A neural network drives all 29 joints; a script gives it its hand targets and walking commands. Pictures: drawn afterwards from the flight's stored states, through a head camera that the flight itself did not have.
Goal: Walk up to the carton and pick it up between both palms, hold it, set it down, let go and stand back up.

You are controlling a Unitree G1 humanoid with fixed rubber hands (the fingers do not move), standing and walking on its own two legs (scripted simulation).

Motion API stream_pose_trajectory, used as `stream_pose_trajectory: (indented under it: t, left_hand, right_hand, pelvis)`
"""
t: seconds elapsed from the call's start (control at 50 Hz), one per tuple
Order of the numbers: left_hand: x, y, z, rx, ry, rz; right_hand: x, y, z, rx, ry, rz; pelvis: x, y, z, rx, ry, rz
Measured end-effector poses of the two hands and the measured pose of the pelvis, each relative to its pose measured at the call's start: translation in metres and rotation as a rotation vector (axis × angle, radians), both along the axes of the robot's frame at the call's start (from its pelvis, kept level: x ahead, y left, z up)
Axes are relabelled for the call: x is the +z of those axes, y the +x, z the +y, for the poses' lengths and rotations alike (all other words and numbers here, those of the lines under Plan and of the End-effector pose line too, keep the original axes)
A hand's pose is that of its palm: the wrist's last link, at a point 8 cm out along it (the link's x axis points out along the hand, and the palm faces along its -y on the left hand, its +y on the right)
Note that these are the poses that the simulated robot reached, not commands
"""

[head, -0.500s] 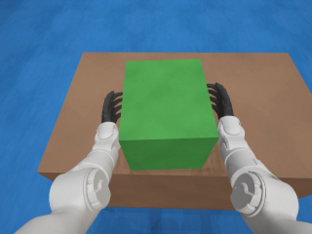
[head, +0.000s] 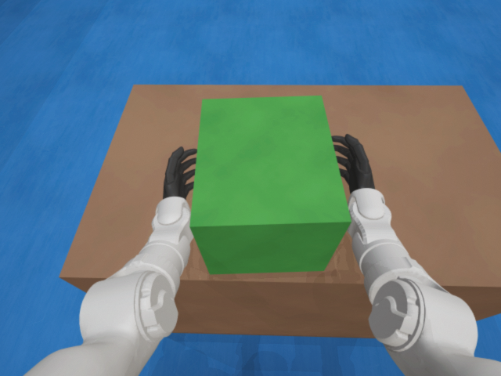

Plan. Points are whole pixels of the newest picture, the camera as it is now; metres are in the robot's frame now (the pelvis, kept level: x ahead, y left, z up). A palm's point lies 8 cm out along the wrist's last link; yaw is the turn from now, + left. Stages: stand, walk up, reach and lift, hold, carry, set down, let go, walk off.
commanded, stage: reach and lift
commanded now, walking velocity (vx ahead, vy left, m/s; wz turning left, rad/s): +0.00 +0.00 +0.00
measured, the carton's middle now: (264, 187) +0.45 +0.01 -0.01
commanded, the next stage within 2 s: none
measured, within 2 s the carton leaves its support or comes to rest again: leaves its support in 0.88 s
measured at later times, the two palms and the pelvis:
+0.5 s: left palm (174, 207) +0.39 +0.16 +0.03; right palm (364, 198) +0.40 -0.15 +0.05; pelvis -0.02 +0.00 +0.00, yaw +0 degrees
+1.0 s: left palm (165, 204) +0.38 +0.17 +0.05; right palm (362, 197) +0.39 -0.14 +0.06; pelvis -0.02 +0.00 +0.00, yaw +0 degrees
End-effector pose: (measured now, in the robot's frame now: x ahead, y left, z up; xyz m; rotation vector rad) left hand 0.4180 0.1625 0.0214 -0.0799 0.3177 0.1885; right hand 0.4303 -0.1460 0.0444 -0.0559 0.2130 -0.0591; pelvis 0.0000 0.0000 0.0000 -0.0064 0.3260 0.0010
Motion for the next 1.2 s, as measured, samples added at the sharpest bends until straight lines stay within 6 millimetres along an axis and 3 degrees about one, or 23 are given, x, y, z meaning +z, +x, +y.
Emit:
stream_pose_trajectory:
  t: [0.6, 0.86, 1.04, 1.2]
  left_hand:
    - [0.006, -0.035, -0.003, -0.028, 0.066, -0.026]
    - [0.01, -0.036, 0.001, -0.061, 0.146, 0.0]
    - [0.031, -0.036, 0.007, -0.065, 0.181, -0.026]
    - [0.074, -0.039, 0.007, -0.062, 0.181, -0.068]
  right_hand:
    - [0.003, -0.04, -0.003, -0.008, -0.025, -0.044]
    - [0.003, -0.043, 0.002, -0.02, -0.001, -0.016]
    - [0.029, -0.041, 0.008, -0.018, 0.01, -0.041]
    - [0.071, -0.046, 0.008, -0.033, 0.062, -0.076]
  pelvis:
    - [0.0, -0.027, 0.0, 0.0, 0.0, -0.032]
    - [0.0, -0.023, 0.0, 0.0, 0.0, -0.026]
    - [0.001, -0.021, 0.0, 0.0, -0.001, -0.04]
    - [0.003, -0.026, 0.001, 0.001, -0.001, -0.116]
